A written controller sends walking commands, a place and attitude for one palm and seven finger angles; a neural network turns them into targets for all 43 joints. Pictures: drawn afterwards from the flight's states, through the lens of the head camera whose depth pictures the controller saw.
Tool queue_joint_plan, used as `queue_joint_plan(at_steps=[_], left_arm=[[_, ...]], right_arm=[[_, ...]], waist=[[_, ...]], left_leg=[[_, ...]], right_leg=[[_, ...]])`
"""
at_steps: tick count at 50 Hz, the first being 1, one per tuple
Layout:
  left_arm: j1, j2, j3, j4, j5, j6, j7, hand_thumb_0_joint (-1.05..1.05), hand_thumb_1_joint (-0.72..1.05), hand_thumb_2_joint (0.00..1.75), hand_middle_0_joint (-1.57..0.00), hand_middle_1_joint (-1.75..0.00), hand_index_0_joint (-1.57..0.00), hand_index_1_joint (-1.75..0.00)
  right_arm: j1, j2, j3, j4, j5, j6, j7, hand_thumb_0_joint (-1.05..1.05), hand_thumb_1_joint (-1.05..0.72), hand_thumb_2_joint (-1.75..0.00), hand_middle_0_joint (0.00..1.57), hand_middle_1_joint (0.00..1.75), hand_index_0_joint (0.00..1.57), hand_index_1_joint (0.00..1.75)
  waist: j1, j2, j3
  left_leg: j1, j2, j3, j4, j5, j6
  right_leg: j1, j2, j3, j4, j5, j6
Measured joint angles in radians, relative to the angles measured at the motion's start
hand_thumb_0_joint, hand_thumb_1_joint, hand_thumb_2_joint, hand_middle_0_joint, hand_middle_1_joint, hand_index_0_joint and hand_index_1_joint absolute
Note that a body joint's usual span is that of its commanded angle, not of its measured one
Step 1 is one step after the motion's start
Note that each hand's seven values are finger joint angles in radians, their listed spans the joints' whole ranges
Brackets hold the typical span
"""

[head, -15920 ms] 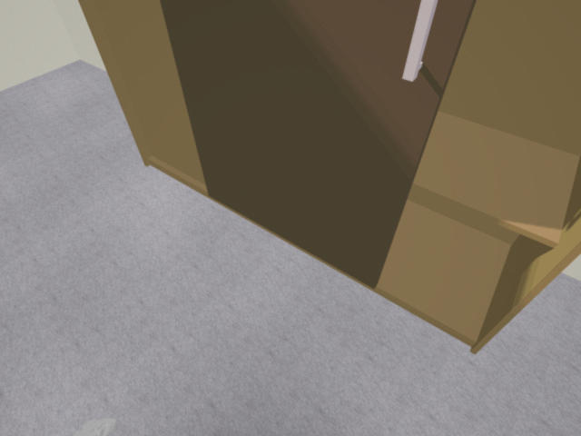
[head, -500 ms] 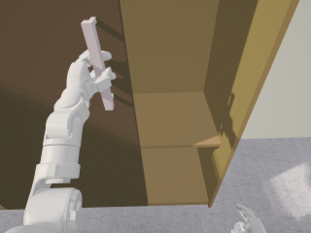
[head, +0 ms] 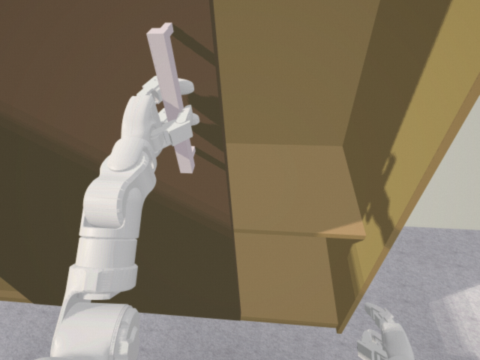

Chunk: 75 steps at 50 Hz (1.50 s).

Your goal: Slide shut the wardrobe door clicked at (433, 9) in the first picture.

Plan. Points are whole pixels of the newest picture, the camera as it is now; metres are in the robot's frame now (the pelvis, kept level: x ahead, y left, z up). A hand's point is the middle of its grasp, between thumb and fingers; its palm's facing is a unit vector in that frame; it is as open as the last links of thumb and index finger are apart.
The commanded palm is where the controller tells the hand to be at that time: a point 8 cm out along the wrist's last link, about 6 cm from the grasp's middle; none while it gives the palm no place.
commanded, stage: tug the door sideways, standing still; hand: left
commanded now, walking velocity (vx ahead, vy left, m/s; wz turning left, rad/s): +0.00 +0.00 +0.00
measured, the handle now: (178, 106) +0.43 +0.14 +0.25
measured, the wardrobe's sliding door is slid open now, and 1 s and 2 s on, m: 0.38 0.38 0.28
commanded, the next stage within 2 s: step sideways, sliding the door along in 0.40 s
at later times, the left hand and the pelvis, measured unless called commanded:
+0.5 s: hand (188, 126) +0.38 +0.11 +0.24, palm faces +0.11 -0.99 -0.04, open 5.9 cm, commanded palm +0.35 +0.15 +0.24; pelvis -0.04 +0.01 +0.00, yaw +2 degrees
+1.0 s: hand (191, 129) +0.39 +0.11 +0.23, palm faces +0.13 -0.99 -0.04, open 6.2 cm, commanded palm +0.37 +0.11 +0.24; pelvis -0.03 -0.02 -0.02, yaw +0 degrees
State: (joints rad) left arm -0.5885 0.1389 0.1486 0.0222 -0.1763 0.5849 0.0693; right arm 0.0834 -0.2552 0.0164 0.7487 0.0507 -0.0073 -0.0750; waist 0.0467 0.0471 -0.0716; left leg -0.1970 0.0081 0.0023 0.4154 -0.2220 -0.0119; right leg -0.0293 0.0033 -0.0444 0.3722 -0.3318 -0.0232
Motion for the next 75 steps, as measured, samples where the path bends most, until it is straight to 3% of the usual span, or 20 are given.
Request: queue_joint_plan(at_steps=[9,26,32,36,38,41,45,48,50,53,56,58,61,63,68,71,75], left_arm=[[-0.086,-0.021,-0.034,0.139,0.038,-0.067,0.036,0.00,0.73,0.84,-0.36,-1.40,-0.31,-1.39],[-0.247,-0.018,-0.092,0.407,0.039,-0.214,0.096,-0.01,0.76,0.81,-0.33,-1.40,-0.25,-1.40],[-0.160,0.086,-0.089,0.423,0.041,-0.456,0.051,-0.03,0.72,0.82,-0.38,-1.40,-0.24,-1.38],[-0.118,0.126,-0.071,0.363,0.034,-0.538,0.065,-0.04,0.73,0.83,-0.41,-1.40,-0.21,-1.36],[-0.106,0.128,-0.058,0.335,0.036,-0.560,0.070,-0.04,0.73,0.84,-0.43,-1.40,-0.21,-1.36],[-0.099,0.103,-0.059,0.308,0.041,-0.575,0.069,-0.04,0.72,0.84,-0.44,-1.40,-0.21,-1.36],[-0.118,0.073,-0.088,0.275,0.055,-0.593,0.056,-0.04,0.73,0.85,-0.45,-1.40,-0.22,-1.37],[-0.111,0.081,-0.093,0.212,0.054,-0.594,0.067,-0.04,0.74,0.85,-0.45,-1.40,-0.21,-1.35],[-0.118,0.092,-0.087,0.179,0.051,-0.591,0.066,-0.04,0.74,0.85,-0.45,-1.40,-0.20,-1.34],[-0.129,0.098,-0.075,0.152,0.052,-0.589,0.061,-0.04,0.74,0.85,-0.47,-1.40,-0.19,-1.33],[-0.148,0.098,-0.082,0.165,0.062,-0.589,0.063,-0.05,0.74,0.85,-0.48,-1.40,-0.19,-1.33],[-0.157,0.097,-0.086,0.172,0.074,-0.578,0.067,-0.05,0.73,0.85,-0.48,-1.40,-0.19,-1.33],[-0.148,0.088,-0.090,0.170,0.090,-0.577,0.077,-0.06,0.73,0.85,-0.47,-1.40,-0.19,-1.32],[-0.132,0.087,-0.095,0.154,0.090,-0.576,0.077,-0.06,0.72,0.85,-0.47,-1.40,-0.20,-1.31],[-0.077,0.084,-0.103,0.074,0.077,-0.564,0.076,-0.06,0.72,0.86,-0.48,-1.41,-0.21,-1.30],[-0.041,0.085,-0.101,0.012,0.076,-0.552,0.073,-0.06,0.72,0.86,-0.48,-1.41,-0.21,-1.30],[0.009,0.078,-0.109,-0.063,0.083,-0.539,0.074,-0.06,0.72,0.85,-0.48,-1.41,-0.21,-1.29]], right_arm=[[-0.014,0.035,0.009,-0.004,-0.004,-0.014,0.012,0.01,-0.91,-0.90,0.20,0.30,0.20,0.30],[0.079,0.038,0.000,0.069,0.001,-0.082,0.026,0.01,-0.91,-0.90,0.20,0.30,0.20,0.30],[0.100,0.032,0.009,0.011,-0.021,-0.058,0.019,0.01,-0.91,-0.90,0.20,0.30,0.20,0.30],[0.121,0.035,0.002,-0.023,-0.020,-0.044,-0.005,0.01,-0.91,-0.90,0.20,0.30,0.20,0.30],[0.131,0.029,-0.003,-0.022,-0.017,-0.033,-0.010,0.01,-0.91,-0.90,0.20,0.30,0.20,0.30],[0.153,0.012,-0.011,0.000,-0.004,-0.018,-0.008,0.01,-0.91,-0.90,0.20,0.30,0.20,0.30],[0.154,0.021,-0.017,0.031,0.004,-0.005,0.002,0.01,-0.91,-0.90,0.20,0.30,0.20,0.30],[0.120,0.028,-0.029,0.002,-0.006,-0.007,0.016,0.01,-0.91,-0.90,0.20,0.30,0.20,0.30],[0.081,0.038,-0.038,-0.028,-0.008,-0.001,0.031,0.01,-0.91,-0.90,0.20,0.30,0.20,0.30],[0.034,0.046,-0.036,-0.071,-0.003,-0.001,0.052,0.01,-0.91,-0.90,0.20,0.30,0.20,0.30],[0.011,0.060,-0.030,-0.095,0.009,-0.011,0.062,0.01,-0.91,-0.90,0.20,0.30,0.20,0.30],[0.000,0.070,-0.024,-0.103,0.017,-0.012,0.066,0.01,-0.91,-0.90,0.20,0.30,0.20,0.30],[-0.027,0.070,-0.028,-0.091,0.024,-0.018,0.065,0.01,-0.91,-0.90,0.20,0.30,0.20,0.30],[-0.043,0.069,-0.036,-0.085,0.024,-0.019,0.063,0.01,-0.91,-0.90,0.20,0.30,0.20,0.30],[-0.056,0.042,-0.061,-0.115,0.021,0.000,0.068,0.01,-0.91,-0.90,0.20,0.30,0.20,0.30],[-0.066,0.032,-0.071,-0.129,0.026,0.009,0.072,0.01,-0.91,-0.90,0.20,0.30,0.20,0.30],[-0.063,0.025,-0.075,-0.144,0.029,0.022,0.076,0.01,-0.91,-0.90,0.20,0.30,0.20,0.30]], waist=[[0.008,0.000,0.023],[-0.009,0.002,0.060],[-0.031,-0.003,0.040],[-0.042,-0.017,0.066],[-0.043,0.001,0.090],[-0.036,0.046,0.110],[-0.015,0.000,0.150],[-0.001,-0.029,0.180],[0.010,-0.041,0.228],[0.024,-0.028,0.280],[0.047,-0.016,0.300],[0.066,-0.009,0.296],[0.068,0.020,0.289],[0.062,0.016,0.279],[0.069,0.026,0.255],[0.061,0.021,0.262],[0.044,0.001,0.254]], left_leg=[[-0.007,-0.011,-0.023,0.007,0.018,-0.001],[-0.047,-0.012,-0.038,0.006,0.070,0.009],[-0.114,0.010,0.026,0.070,0.034,0.016],[-0.148,0.018,0.050,0.142,-0.009,0.013],[-0.154,0.031,0.036,0.177,-0.029,0.004],[-0.172,0.062,-0.003,0.238,-0.053,0.004],[-0.178,0.053,0.017,0.313,-0.026,0.045],[-0.118,0.053,0.026,0.244,-0.105,0.000],[-0.094,0.050,0.029,0.223,-0.085,-0.023],[-0.066,0.064,0.010,0.197,-0.066,-0.034],[-0.052,0.084,-0.024,0.211,-0.081,-0.062],[-0.053,0.102,-0.050,0.248,-0.112,-0.081],[-0.057,0.132,-0.100,0.272,-0.131,-0.076],[-0.058,0.141,-0.099,0.250,-0.111,-0.071],[-0.049,0.169,-0.115,0.182,-0.091,-0.113],[-0.059,0.179,-0.088,0.186,-0.054,-0.107],[-0.073,0.188,-0.017,0.186,-0.011,-0.067]], right_leg=[[0.001,-0.005,-0.017,0.010,-0.006,-0.002],[-0.035,-0.004,-0.032,0.011,0.038,0.007],[-0.146,0.005,0.035,0.116,0.009,0.015],[-0.211,0.011,0.057,0.230,-0.065,0.004],[-0.197,0.025,0.045,0.223,-0.036,-0.004],[-0.147,0.061,0.003,0.168,-0.036,-0.022],[-0.107,0.050,-0.026,0.180,-0.066,-0.035],[-0.229,0.050,0.014,0.447,-0.088,-0.012],[-0.311,0.042,0.059,0.562,-0.141,-0.006],[-0.366,0.006,0.085,0.464,-0.114,-0.002],[-0.339,-0.027,0.081,0.288,0.004,0.009],[-0.312,-0.028,0.048,0.242,0.136,0.029],[-0.286,-0.005,-0.011,0.246,0.124,0.028],[-0.277,-0.008,-0.040,0.238,0.102,0.015],[-0.266,0.007,-0.081,0.201,0.098,-0.004],[-0.250,0.007,-0.095,0.176,0.099,-0.015],[-0.241,-0.008,-0.112,0.158,0.093,-0.022]])
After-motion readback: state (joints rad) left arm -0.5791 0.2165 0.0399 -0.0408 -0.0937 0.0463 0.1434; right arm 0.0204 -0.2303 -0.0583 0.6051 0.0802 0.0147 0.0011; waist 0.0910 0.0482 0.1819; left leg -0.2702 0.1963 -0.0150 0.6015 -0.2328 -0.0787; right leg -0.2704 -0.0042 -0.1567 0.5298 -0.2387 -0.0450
